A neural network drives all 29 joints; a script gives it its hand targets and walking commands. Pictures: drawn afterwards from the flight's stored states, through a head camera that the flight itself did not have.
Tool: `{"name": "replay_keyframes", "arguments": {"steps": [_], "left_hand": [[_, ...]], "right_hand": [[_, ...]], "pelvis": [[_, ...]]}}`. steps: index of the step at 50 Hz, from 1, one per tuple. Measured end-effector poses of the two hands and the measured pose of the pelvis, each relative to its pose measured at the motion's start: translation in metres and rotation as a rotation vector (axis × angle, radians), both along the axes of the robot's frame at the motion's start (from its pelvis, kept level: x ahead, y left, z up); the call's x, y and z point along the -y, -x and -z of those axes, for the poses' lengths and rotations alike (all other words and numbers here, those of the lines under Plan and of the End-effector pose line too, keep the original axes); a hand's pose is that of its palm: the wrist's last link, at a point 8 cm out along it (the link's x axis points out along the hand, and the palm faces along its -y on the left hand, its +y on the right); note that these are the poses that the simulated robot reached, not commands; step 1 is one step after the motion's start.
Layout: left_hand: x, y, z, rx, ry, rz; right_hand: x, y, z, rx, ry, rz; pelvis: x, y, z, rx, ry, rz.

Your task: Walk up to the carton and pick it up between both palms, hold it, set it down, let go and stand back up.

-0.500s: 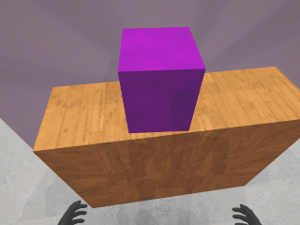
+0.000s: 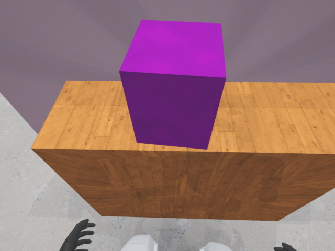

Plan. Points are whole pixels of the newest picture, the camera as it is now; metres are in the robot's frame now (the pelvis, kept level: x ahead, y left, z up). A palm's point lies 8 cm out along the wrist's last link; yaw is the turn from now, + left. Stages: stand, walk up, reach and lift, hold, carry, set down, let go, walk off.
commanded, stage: walk up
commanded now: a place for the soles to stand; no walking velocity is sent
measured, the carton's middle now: (175, 87) +0.48 +0.02 +0.11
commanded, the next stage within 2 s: reach and lift in 1.32 s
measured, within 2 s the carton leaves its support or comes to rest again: neither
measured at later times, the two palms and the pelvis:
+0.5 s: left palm out of the picture +0.09 +0.27 -0.08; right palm (281, 228) +0.18 -0.25 -0.07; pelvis +0.01 -0.01 +0.01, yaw +9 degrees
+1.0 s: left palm out of the picture +0.06 +0.29 -0.09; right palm (280, 228) +0.18 -0.24 -0.07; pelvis +0.01 +0.00 +0.00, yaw +11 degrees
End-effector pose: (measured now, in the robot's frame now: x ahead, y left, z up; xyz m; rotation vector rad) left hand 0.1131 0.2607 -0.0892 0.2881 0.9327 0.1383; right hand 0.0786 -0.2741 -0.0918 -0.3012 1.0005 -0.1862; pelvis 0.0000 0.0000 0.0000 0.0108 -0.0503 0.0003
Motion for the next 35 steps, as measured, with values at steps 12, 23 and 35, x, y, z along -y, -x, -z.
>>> {"name": "replay_keyframes", "arguments": {"steps": [12, 23, 35], "left_hand": [[0.003, 0.023, -0.003, 0.002, 0.034, -0.088], [-0.008, 0.024, -0.011, 0.034, 0.011, -0.132], [-0.017, 0.039, -0.004, 0.001, 0.012, -0.170]], "right_hand": [[-0.021, -0.086, -0.023, 0.150, -0.052, -0.154], [-0.028, -0.106, -0.025, 0.157, -0.053, -0.216], [-0.028, -0.100, -0.023, 0.112, -0.034, -0.229]], "pelvis": [[0.010, -0.013, -0.008, -0.015, 0.016, -0.085], [0.011, -0.014, -0.008, -0.017, 0.027, -0.144], [0.007, -0.015, -0.008, -0.018, 0.032, -0.170]]}}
